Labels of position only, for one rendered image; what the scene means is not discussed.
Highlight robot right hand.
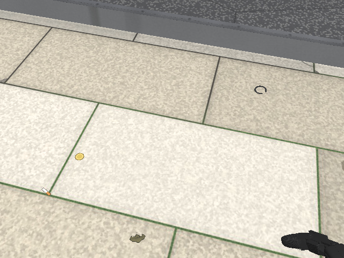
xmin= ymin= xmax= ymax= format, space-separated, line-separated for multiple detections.
xmin=281 ymin=230 xmax=344 ymax=258

